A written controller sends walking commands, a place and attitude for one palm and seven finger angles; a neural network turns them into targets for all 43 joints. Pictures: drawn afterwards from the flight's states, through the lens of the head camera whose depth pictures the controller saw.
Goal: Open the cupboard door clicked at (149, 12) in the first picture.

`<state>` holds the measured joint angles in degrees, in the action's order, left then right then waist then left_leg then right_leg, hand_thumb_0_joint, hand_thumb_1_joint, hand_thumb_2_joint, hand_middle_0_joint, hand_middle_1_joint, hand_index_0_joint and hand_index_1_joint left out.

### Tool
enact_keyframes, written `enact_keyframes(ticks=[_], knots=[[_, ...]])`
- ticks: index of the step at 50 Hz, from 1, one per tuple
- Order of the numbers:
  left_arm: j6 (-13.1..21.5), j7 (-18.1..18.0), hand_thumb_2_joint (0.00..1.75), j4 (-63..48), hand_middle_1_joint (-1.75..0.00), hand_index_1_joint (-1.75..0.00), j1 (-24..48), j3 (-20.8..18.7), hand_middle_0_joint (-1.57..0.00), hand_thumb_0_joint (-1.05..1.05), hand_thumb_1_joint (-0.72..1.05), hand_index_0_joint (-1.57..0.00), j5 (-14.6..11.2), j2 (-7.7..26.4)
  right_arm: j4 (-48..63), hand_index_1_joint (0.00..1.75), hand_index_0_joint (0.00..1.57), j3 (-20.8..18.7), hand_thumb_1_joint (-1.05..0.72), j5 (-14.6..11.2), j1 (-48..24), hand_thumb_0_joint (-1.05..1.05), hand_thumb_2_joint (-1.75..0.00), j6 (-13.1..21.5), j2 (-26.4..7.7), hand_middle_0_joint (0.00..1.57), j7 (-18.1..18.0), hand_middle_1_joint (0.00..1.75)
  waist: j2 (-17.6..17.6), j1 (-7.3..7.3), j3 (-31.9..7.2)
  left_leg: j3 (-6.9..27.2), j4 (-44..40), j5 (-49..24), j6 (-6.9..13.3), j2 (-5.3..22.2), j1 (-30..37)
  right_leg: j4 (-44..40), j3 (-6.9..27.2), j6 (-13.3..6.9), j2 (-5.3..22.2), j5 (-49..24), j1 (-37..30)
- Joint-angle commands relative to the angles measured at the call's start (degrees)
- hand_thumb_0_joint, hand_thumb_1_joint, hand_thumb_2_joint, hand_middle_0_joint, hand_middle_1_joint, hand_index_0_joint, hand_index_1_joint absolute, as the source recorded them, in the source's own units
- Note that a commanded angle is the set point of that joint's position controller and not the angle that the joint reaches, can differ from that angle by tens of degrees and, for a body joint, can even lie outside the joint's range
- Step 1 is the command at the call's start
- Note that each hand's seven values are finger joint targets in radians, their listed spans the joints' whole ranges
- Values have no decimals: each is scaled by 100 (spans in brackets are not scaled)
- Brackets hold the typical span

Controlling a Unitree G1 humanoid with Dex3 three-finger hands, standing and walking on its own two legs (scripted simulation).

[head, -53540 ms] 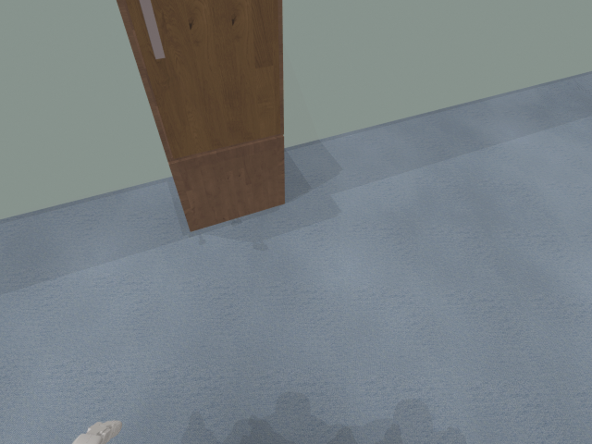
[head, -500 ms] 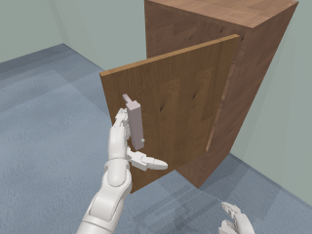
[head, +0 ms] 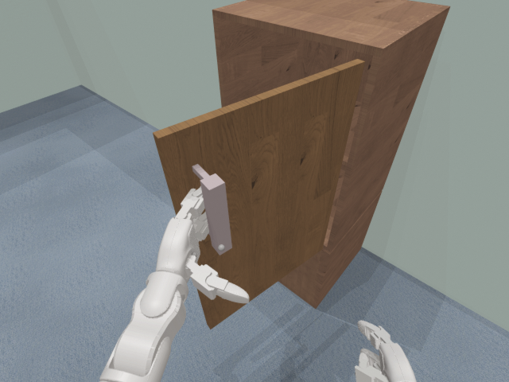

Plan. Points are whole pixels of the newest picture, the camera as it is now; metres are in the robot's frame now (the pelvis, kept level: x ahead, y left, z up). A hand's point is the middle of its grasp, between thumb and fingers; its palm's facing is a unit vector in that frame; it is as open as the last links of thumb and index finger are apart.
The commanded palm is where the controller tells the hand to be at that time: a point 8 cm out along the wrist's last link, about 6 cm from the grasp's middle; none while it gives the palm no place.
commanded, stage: slide the hand sideways off the handle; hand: left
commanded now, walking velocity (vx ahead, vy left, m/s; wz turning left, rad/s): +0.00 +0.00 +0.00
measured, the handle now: (210, 209) +0.35 +0.10 +0.12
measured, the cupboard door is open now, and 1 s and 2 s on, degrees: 78 77 77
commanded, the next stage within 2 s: draw the hand back to the body in 0.60 s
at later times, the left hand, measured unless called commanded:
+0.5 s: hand (169, 278) +0.23 +0.13 +0.11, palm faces +0.02 -1.00 -0.06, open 16.3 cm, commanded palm +0.20 +0.20 +0.11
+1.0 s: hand (131, 282) +0.22 +0.18 +0.12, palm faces +0.01 -1.00 -0.06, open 16.3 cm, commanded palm +0.19 +0.23 +0.13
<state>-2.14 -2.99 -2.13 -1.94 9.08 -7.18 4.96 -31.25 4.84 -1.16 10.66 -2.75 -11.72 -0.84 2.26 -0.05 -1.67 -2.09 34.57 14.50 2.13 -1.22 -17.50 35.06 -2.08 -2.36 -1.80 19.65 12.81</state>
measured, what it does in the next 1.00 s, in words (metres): stands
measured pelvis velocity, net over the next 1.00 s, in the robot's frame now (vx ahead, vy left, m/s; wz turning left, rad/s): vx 0.02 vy -0.01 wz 0.02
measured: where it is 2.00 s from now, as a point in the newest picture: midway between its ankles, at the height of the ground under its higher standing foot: outside the picture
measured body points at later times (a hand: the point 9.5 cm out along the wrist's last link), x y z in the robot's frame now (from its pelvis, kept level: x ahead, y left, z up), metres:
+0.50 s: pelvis +0.04 -0.03 +0.00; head +0.02 -0.06 +0.45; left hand +0.22 +0.19 +0.12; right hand +0.23 -0.25 -0.08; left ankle +0.05 +0.09 -0.73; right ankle -0.01 -0.09 -0.73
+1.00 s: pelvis +0.02 -0.01 +0.00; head +0.00 -0.03 +0.44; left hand +0.21 +0.23 +0.13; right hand +0.21 -0.23 -0.07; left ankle +0.05 +0.09 -0.73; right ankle -0.01 -0.09 -0.73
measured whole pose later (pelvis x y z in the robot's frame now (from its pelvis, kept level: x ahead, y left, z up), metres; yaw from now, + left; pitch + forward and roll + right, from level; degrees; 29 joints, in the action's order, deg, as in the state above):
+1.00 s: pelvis +0.02 -0.01 +0.00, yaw +1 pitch +0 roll -1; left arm 2.9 14.0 -17.7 -25.1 -10.5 -18.6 15.0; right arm -31.8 3.0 -3.0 14.8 9.5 -14.4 -4.3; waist 3.8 1.5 -4.0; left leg -0.1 38.7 18.0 1.4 -0.4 -20.9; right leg 36.0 -3.8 -2.9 -2.9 22.0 14.3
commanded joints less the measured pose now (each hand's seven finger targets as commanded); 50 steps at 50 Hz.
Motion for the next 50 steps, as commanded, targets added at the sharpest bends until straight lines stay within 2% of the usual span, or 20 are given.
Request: enact_keyframes(ticks=[1,4,8,9,10,12,13,18,21,23,28,29,34,35,38,39,40,44,47,50], knots=[[342,-33,30,-1738,-30,-30,518,-638,-15,0,-50,-15,-46,414,1160,30,20,-289,-90,-30,-987,0,-90,292,-544,20,-32,30,-416,235,-646,340,-647,-67,-61,183,703,-858,38,35,53,-388,371],[375,21,30,-2123,-30,-30,17,-894,-15,0,-50,-15,-96,629,1206,30,20,-310,-90,-33,-942,0,-90,302,-547,20,-35,30,-317,258,-616,272,-572,-313,-49,170,695,-866,89,47,61,-713,284],[495,180,30,-2591,-30,-30,-442,-988,-15,0,-50,-15,-144,770,1230,30,20,-337,-90,-30,-809,0,-90,394,-575,20,-50,30,-293,182,-662,234,-417,-613,-10,138,747,-811,138,84,56,-1210,240],[535,251,30,-2715,-30,-30,-571,-991,-15,0,-50,-15,-183,784,1253,30,20,-350,-90,-33,-796,0,-90,435,-576,20,-64,30,-225,153,-661,220,-382,-660,0,132,743,-781,146,107,69,-1343,275],[574,318,30,-2717,-30,-30,-782,-1230,-15,0,-50,-15,-242,950,1214,30,20,-372,-90,-40,-725,0,-90,474,-585,20,-79,30,-244,175,-714,209,-330,-751,-1,128,742,-762,171,118,65,-1530,232],[644,506,30,-2850,-30,-30,-993,-1170,-15,0,-50,-15,-320,918,1235,30,20,-372,-90,-48,-653,0,-90,543,-603,20,-96,30,-298,117,-704,202,-239,-841,13,98,694,-721,190,174,92,-1848,243],[691,584,30,-2896,-30,-30,-1051,-1224,-15,0,-50,-15,-361,968,1199,30,20,-383,-90,-57,-600,0,-90,581,-616,20,-97,30,-165,107,-717,209,-200,-922,11,92,718,-698,199,165,87,-1958,219],[854,1050,30,-2843,-30,-30,-1655,-1624,-15,0,-50,-15,-649,1213,1154,30,20,-420,-90,-72,-434,0,-90,780,-686,20,-176,30,-504,95,-730,243,-2,-984,11,53,489,-627,340,351,191,-2684,144],[965,1307,30,-2896,-30,-30,-2017,-1832,-15,0,-50,-15,-789,1290,1156,30,20,-437,-90,-86,-400,0,-90,882,-707,20,-201,30,-354,158,-843,238,104,-1132,6,14,411,-504,427,445,268,-3262,70],[1014,1455,30,-2833,-30,-30,-2047,-1972,-15,0,-50,-15,-879,1431,1109,30,20,-448,-90,-99,-324,0,-90,925,-747,20,-214,30,-492,105,-798,263,207,-1121,11,7,312,-488,498,538,306,-3429,94],[1155,1728,30,-2773,-30,-30,-2007,-2243,-15,0,-50,-15,-1070,1608,1071,30,20,-475,-90,-119,-327,0,-90,1093,-798,20,-273,30,-451,100,-652,318,333,-902,-3,2,119,-518,620,614,350,-3066,293],[1176,1780,30,-2765,-30,-30,-1931,-2128,-15,0,-50,-15,-1108,1470,1087,30,20,-461,-90,-121,-346,0,-90,1132,-788,20,-282,30,-433,81,-670,331,333,-842,3,-11,98,-529,635,627,361,-2972,326],[1280,1817,30,-2641,-30,-30,-1410,-2057,-15,0,-50,-15,-1162,1519,986,30,20,-482,-90,-146,-369,0,-90,1356,-838,20,-357,30,-362,12,-542,416,349,-506,0,5,60,-666,635,517,345,-1904,642],[1279,1813,30,-2547,-30,-30,-1602,-2097,-15,0,-50,-15,-1172,1501,984,30,20,-477,-90,-144,-354,0,-90,1402,-825,20,-363,30,-356,75,-568,424,339,-486,-7,4,42,-668,643,505,350,-1831,613],[1199,1727,30,-2512,-30,-30,-1706,-2432,-15,0,-50,-15,-1118,1844,956,30,20,-482,-90,-144,-379,0,-90,1440,-838,20,-371,30,-406,191,-740,424,322,-543,-11,22,8,-655,669,496,378,-1827,457],[1176,1721,30,-2589,-30,-30,-1636,-2394,-15,0,-50,-15,-1114,1788,970,30,20,-464,-90,-149,-410,0,-90,1445,-814,20,-371,30,-280,189,-806,420,272,-553,-11,14,28,-637,645,476,384,-1823,409],[1126,1688,30,-2532,-30,-30,-1811,-2605,-15,0,-50,-15,-1128,1905,972,30,20,-473,-90,-149,-403,0,-90,1454,-791,20,-373,30,-353,256,-846,419,227,-568,-20,26,29,-621,591,445,361,-1808,351],[975,1704,30,-2657,-30,-30,-1737,-2427,-15,0,-50,-15,-1220,1720,1023,30,20,-430,-90,-190,-504,0,-90,1509,-791,20,-374,30,-222,238,-596,417,75,-479,-7,51,112,-716,425,355,255,-1360,504],[886,1733,30,-2902,-30,-30,-1779,-2356,-15,0,-50,-15,-1257,1687,1047,30,20,-416,-90,-216,-508,0,-90,1608,-809,20,-382,30,55,264,-550,432,-75,-500,-2,66,288,-686,190,237,127,-1159,595],[793,1711,30,-3042,-30,-30,-1672,-2229,-15,0,-50,-15,-1208,1671,1008,30,20,-410,-90,-222,-465,0,-90,1704,-844,20,-392,30,5,202,-444,502,-190,-398,13,94,385,-698,52,196,60,-932,705]])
